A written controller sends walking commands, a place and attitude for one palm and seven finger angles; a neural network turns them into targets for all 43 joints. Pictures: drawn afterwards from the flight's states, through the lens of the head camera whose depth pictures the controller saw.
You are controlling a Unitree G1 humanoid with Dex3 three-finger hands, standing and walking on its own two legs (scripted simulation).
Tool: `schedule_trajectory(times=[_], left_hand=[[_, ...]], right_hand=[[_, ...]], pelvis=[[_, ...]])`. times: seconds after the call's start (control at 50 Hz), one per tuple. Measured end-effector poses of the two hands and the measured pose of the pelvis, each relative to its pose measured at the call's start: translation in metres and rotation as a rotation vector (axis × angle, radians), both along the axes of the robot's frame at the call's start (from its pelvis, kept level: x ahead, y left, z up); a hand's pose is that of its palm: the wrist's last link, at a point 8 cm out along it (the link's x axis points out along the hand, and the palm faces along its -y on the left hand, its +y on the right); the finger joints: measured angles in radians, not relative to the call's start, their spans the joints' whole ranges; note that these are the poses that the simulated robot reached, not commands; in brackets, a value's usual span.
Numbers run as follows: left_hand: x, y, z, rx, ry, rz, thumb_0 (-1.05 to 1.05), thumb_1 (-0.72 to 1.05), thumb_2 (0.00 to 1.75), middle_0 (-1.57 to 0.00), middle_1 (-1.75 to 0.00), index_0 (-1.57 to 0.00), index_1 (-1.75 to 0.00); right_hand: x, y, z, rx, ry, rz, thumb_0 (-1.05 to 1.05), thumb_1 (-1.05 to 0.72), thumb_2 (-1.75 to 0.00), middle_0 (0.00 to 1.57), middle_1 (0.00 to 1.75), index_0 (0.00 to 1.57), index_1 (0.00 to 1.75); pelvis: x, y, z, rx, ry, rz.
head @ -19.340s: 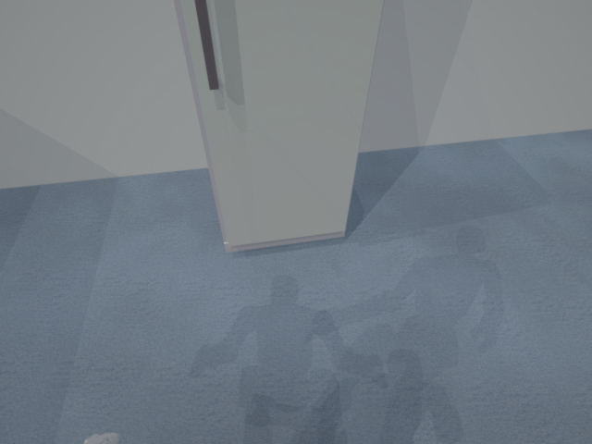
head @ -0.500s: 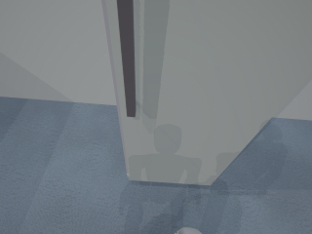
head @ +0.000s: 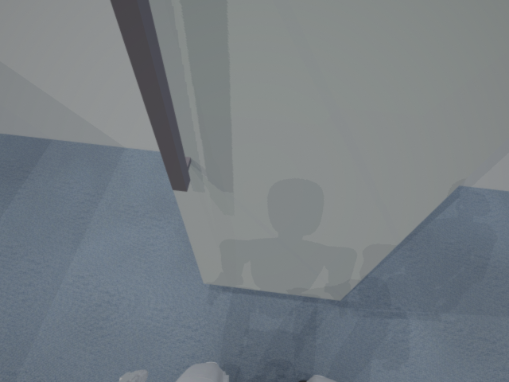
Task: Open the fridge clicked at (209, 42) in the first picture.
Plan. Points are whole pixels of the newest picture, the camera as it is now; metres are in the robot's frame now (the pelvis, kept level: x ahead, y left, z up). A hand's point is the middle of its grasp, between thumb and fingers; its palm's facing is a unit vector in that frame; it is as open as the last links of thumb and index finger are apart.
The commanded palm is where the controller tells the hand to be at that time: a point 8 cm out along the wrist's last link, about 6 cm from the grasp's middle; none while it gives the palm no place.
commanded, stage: come to a stop and stand still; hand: left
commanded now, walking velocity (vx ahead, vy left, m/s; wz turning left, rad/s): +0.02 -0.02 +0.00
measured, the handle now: (149, 37) +0.42 +0.15 +0.28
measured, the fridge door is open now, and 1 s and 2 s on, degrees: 0 0 0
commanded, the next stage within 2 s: look again from close up in 1.52 s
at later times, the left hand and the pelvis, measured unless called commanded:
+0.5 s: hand out of the picture +0.01 +0.21 -0.16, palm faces -0.03 -0.97 -0.22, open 7.3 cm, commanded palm none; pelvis -0.03 +0.03 +0.01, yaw -3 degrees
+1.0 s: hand out of the picture -0.09 +0.17 -0.16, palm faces -0.01 -0.99 -0.14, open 7.3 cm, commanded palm none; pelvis -0.05 +0.03 +0.02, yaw -2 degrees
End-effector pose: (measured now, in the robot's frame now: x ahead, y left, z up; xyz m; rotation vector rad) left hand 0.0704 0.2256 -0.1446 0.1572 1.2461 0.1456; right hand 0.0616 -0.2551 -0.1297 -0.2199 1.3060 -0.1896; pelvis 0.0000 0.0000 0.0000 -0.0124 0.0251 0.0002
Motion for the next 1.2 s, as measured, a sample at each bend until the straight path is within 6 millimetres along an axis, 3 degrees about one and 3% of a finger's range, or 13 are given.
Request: schedule_trajectory(times=[0.1,0.24,0.3,0.46,0.6,0.72,0.82,0.92,1.02,1.1,1.2], left_hand=[[-0.018,0.027,-0.014,-0.015,0.046,0.03,0.0,0.91,0.9,-0.21,-0.3,-0.21,-0.29],[-0.04,0.051,0.003,0.016,0.104,0.018,0.0,0.91,0.9,-0.2,-0.3,-0.2,-0.29],[-0.047,0.054,0.008,0.026,0.119,0.008,0.0,0.91,0.9,-0.2,-0.3,-0.2,-0.29],[-0.056,0.04,0.015,0.037,0.088,-0.027,0.0,0.91,0.9,-0.2,-0.3,-0.2,-0.29],[-0.072,0.027,0.018,0.019,0.076,-0.04,0.0,0.93,0.9,-0.2,-0.3,-0.2,-0.29],[-0.095,0.018,0.013,-0.009,0.113,-0.033,0.0,0.93,0.9,-0.2,-0.3,-0.2,-0.29],[-0.122,0.009,0.01,-0.036,0.168,-0.014,0.0,0.92,0.9,-0.2,-0.3,-0.2,-0.29],[-0.146,0.002,0.009,-0.058,0.228,0.006,0.0,0.91,0.9,-0.2,-0.3,-0.2,-0.29],[-0.161,-0.002,0.008,-0.059,0.251,0.005,0.0,0.91,0.9,-0.2,-0.3,-0.2,-0.29],[-0.16,0.005,0.005,-0.052,0.234,0.0,0.0,0.91,0.9,-0.2,-0.3,-0.2,-0.29],[-0.144,0.019,0.008,-0.023,0.176,0.009,0.0,0.91,0.9,-0.2,-0.3,-0.2,-0.29]], right_hand=[[0.014,0.027,0.01,-0.014,-0.087,0.029,0.01,-0.91,-0.9,0.19,0.3,0.19,0.3],[0.005,0.06,0.019,0.021,-0.108,0.01,0.01,-0.91,-0.9,0.2,0.3,0.2,0.3],[-0.006,0.065,0.016,0.031,-0.107,-0.018,0.0,-0.92,-0.9,0.2,0.3,0.2,0.3],[-0.061,0.061,-0.003,0.07,-0.027,-0.083,0.0,-0.93,-0.9,0.2,0.3,0.2,0.3],[-0.117,0.063,-0.003,0.094,0.066,-0.112,0.0,-0.93,-0.9,0.2,0.3,0.2,0.3],[-0.157,0.07,0.001,0.106,0.151,-0.131,0.01,-0.92,-0.9,0.2,0.3,0.2,0.3],[-0.176,0.075,0.003,0.111,0.201,-0.137,0.01,-0.91,-0.9,0.2,0.3,0.2,0.3],[-0.179,0.08,0.003,0.115,0.21,-0.138,0.01,-0.91,-0.9,0.19,0.3,0.2,0.3],[-0.167,0.083,-0.001,0.123,0.177,-0.114,0.01,-0.91,-0.9,0.2,0.3,0.2,0.3],[-0.145,0.084,-0.007,0.124,0.106,-0.082,0.01,-0.91,-0.9,0.2,0.3,0.2,0.3],[-0.124,0.083,-0.013,0.115,0.056,-0.051,0.02,-0.93,-0.9,0.2,0.3,0.2,0.3]], pelvis=[[-0.004,0.018,-0.004,-0.003,-0.01,-0.008],[-0.008,0.033,0.011,-0.006,0.001,-0.032],[-0.011,0.037,0.013,0.001,0.0,-0.039],[-0.024,0.035,0.01,0.022,-0.025,-0.054],[-0.034,0.03,0.015,0.015,-0.053,-0.05],[-0.043,0.025,0.016,0.011,-0.056,-0.045],[-0.049,0.025,0.017,0.008,-0.049,-0.039],[-0.051,0.026,0.016,0.006,-0.041,-0.037],[-0.053,0.029,0.014,-0.007,-0.035,-0.032],[-0.053,0.034,0.008,-0.018,-0.029,-0.016],[-0.046,0.041,0.006,-0.009,-0.033,-0.015]])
